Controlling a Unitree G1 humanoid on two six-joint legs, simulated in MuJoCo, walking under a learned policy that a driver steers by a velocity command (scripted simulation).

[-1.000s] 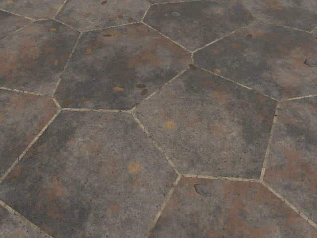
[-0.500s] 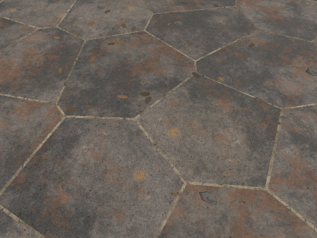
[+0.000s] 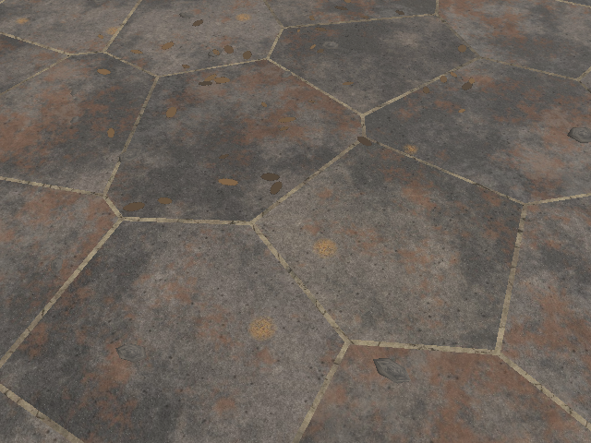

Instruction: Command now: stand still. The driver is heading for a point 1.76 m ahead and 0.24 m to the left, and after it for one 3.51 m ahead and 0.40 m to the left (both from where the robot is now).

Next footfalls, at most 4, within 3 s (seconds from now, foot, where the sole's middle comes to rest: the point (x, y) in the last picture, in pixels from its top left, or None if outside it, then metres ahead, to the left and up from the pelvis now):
0.86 right None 0.12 -0.15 -0.77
1.34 left None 0.49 0.08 -0.77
1.88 right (370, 333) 0.80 -0.16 -0.77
2.42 left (277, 241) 1.10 0.08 -0.77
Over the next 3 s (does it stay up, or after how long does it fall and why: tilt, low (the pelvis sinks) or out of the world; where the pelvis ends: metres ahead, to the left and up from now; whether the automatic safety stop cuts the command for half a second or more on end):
stays up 1.25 -0.05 -0.02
